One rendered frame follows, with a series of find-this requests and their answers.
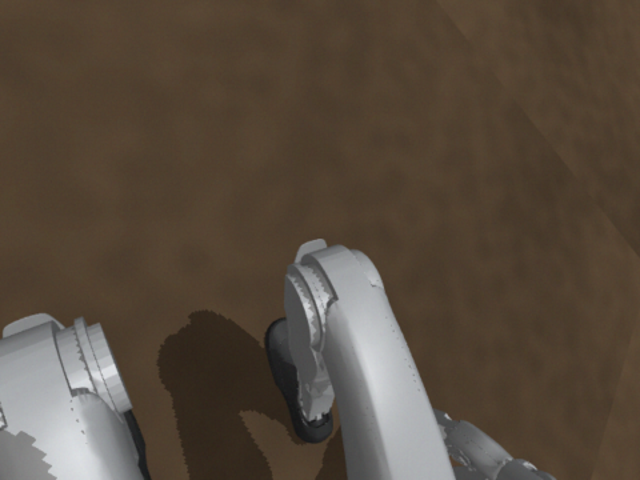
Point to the right robot foot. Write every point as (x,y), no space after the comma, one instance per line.
(285,376)

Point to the left robot foot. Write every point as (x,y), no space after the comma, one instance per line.
(139,443)

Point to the right robot arm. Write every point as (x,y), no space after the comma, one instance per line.
(520,469)

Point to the right robot hand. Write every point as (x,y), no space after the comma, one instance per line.
(470,446)

